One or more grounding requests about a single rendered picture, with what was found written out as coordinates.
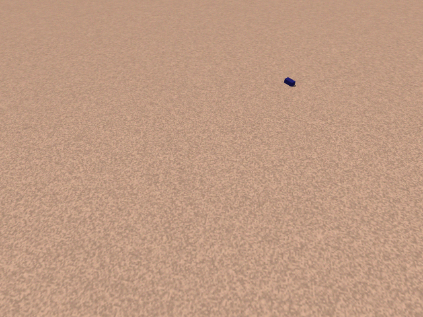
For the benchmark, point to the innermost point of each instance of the small box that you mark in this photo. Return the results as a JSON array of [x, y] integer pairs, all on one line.
[[289, 82]]

